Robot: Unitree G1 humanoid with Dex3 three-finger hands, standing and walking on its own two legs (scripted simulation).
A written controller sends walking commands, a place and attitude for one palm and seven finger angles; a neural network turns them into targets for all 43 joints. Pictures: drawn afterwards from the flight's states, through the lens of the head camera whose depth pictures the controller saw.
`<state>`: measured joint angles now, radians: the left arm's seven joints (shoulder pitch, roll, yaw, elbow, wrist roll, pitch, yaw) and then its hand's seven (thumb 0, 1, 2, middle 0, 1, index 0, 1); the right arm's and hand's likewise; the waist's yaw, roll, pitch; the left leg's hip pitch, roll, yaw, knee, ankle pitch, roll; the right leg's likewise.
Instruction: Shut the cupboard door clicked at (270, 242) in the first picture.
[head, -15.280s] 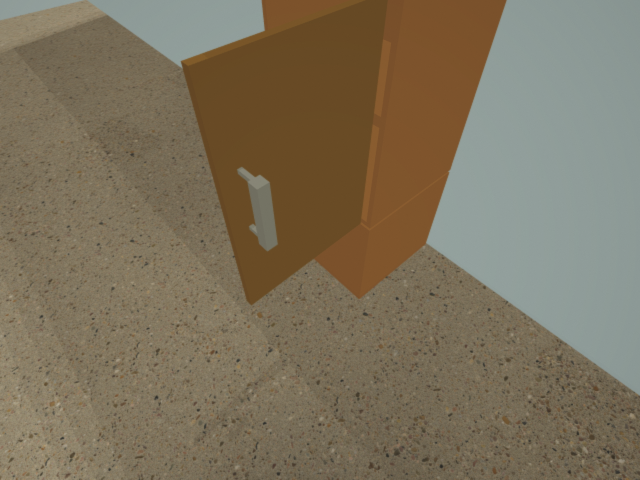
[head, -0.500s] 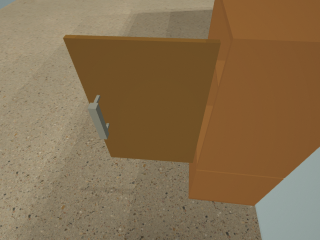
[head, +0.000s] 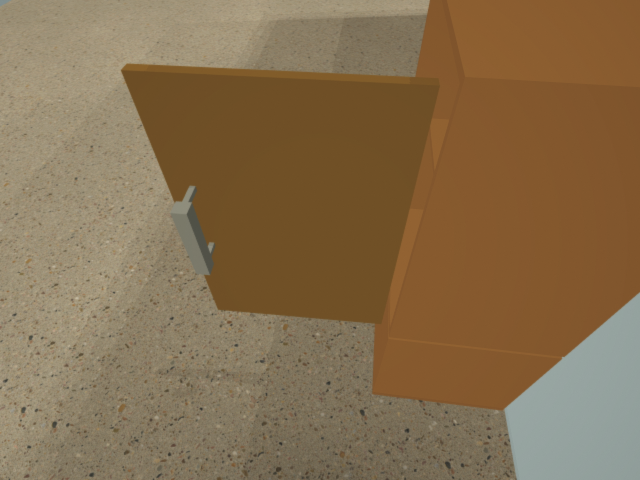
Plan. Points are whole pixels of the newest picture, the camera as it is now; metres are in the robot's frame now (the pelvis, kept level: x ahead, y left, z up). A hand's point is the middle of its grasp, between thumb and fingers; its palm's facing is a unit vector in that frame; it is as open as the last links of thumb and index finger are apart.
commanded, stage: look again from close up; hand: left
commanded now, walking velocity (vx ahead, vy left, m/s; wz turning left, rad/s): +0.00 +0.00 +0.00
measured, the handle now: (198, 231) +0.50 +0.24 -0.03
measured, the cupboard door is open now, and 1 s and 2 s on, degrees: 91 91 91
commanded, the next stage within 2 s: shuffle to correct the standing spot in 0.06 s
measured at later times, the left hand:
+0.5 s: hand out of the picture +0.02 +0.20 -0.18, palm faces +0.05 -0.98 -0.20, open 7.4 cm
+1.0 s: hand out of the picture +0.08 +0.22 -0.19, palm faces +0.03 -0.98 -0.21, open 7.3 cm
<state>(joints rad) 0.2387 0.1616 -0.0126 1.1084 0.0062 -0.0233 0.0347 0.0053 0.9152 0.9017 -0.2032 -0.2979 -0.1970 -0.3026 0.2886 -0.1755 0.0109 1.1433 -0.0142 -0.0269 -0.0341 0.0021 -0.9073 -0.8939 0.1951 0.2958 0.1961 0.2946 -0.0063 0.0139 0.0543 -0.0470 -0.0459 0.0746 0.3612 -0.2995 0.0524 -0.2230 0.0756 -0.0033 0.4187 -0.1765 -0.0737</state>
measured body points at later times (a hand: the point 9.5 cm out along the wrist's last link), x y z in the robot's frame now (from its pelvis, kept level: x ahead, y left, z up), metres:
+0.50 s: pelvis +0.01 +0.02 +0.00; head +0.03 +0.03 +0.45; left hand +0.02 +0.25 -0.16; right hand -0.02 -0.22 -0.15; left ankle -0.06 +0.08 -0.74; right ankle +0.03 -0.07 -0.74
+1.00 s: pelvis +0.03 +0.04 -0.01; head +0.06 +0.05 +0.44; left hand +0.08 +0.27 -0.17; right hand +0.01 -0.16 -0.17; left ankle -0.06 +0.08 -0.74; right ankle +0.03 -0.09 -0.74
